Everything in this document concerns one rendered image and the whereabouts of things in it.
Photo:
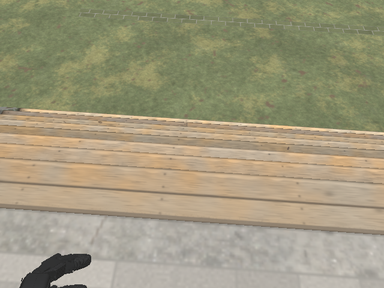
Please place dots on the left robot hand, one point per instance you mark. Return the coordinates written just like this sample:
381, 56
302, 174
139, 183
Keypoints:
55, 267

